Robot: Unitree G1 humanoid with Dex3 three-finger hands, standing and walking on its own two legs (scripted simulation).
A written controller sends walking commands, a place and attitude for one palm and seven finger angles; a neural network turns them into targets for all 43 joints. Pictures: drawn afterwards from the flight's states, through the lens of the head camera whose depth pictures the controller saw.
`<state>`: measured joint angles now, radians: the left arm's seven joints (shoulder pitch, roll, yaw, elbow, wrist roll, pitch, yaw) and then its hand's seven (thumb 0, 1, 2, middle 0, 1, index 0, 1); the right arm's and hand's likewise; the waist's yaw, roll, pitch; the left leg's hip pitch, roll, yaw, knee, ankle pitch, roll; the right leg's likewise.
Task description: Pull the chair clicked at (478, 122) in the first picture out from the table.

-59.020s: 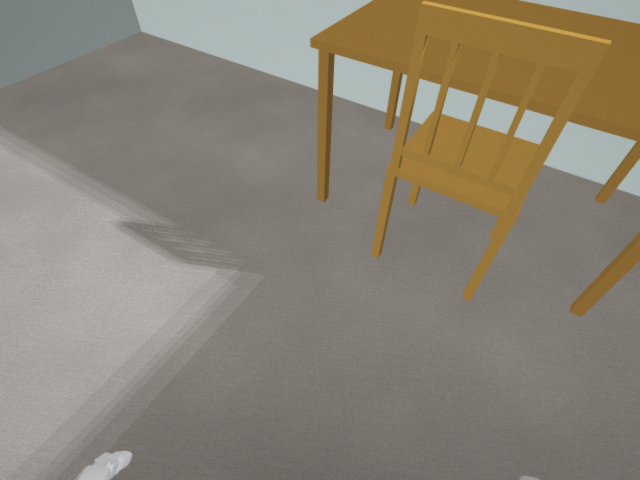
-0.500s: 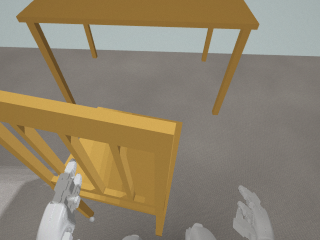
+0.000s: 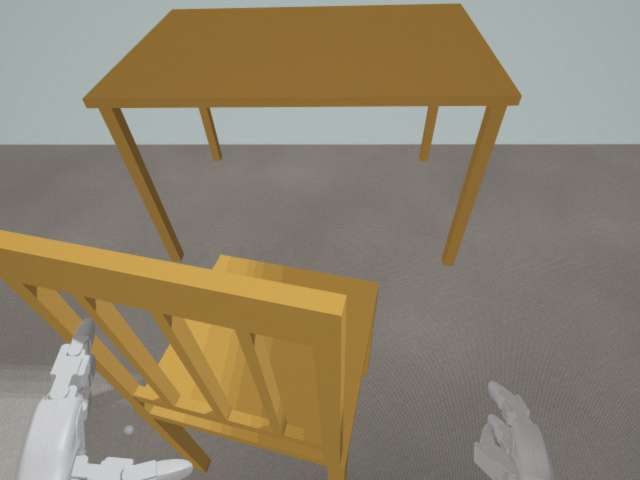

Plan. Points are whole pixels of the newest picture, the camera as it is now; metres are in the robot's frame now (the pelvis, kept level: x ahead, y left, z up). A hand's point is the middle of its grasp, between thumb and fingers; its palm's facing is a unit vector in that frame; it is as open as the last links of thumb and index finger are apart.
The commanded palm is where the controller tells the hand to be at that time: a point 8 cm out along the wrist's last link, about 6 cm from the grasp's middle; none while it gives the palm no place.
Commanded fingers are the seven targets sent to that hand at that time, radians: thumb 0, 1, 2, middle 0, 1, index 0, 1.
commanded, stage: draw the hand back to the body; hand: left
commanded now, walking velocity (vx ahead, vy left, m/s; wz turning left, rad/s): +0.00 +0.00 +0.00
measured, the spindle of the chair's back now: (200, 371) +0.27 +0.20 -0.03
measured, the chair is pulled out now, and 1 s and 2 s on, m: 0.64 0.64 0.64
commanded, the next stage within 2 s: step back with the hand held close in 0.84 s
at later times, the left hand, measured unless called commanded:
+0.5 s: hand (34, 310) +0.21 +0.25 +0.21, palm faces +0.50 -0.75 -0.43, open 8.9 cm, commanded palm +0.16 +0.30 +0.21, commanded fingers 0.00 0.90 0.90 -0.20 -0.30 -0.20 -0.30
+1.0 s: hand (42, 315) +0.21 +0.26 +0.20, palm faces +0.46 -0.79 -0.40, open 7.4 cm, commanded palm +0.16 +0.30 +0.21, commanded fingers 0.00 0.90 0.90 -0.20 -0.30 -0.20 -0.30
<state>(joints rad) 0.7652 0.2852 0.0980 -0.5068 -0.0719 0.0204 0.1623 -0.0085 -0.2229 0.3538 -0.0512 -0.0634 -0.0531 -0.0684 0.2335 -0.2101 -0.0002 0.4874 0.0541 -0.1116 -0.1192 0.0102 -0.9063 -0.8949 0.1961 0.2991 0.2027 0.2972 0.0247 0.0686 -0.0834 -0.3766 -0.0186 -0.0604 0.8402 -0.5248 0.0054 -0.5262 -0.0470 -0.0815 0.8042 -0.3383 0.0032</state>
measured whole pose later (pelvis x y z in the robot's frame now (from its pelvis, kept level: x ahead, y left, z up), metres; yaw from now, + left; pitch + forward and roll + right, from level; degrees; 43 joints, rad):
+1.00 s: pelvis +0.01 +0.00 +0.04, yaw -1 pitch -4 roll -1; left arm 0.49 0.33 0.35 -0.44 -0.08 -0.09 0.15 0.02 0.89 0.90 -0.21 -0.29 -0.22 -0.30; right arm 0.18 -0.22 -0.01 0.63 0.04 -0.12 -0.07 0.01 -0.91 -0.89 0.20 0.30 0.20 0.30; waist 0.05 0.08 0.03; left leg -0.03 0.00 -0.04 0.45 -0.36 0.01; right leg -0.20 -0.03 -0.06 0.46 -0.20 0.01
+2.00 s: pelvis -0.07 -0.01 +0.02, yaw -1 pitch +1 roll +0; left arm 0.57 0.41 0.42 -0.54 -0.03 -0.12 0.20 0.02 0.89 0.90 -0.22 -0.30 -0.22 -0.30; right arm 0.22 -0.23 -0.01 0.59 0.03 -0.05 -0.08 0.01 -0.91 -0.89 0.20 0.30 0.20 0.30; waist 0.01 0.01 0.01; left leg -0.35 -0.01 -0.02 0.65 -0.32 0.00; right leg -0.47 -0.04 -0.07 0.55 -0.10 -0.01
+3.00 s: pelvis -0.11 -0.01 +0.03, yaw +1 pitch +3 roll +1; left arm 0.62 0.43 0.41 -0.60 -0.05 -0.18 0.15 0.01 0.89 0.90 -0.22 -0.30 -0.22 -0.30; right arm 0.11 -0.18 -0.03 0.61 0.01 -0.04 -0.07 0.01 -0.91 -0.89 0.20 0.30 0.21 0.30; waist -0.02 -0.03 0.02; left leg -0.38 0.02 0.00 0.65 -0.35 -0.01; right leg -0.39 -0.03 -0.02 0.54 -0.19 0.00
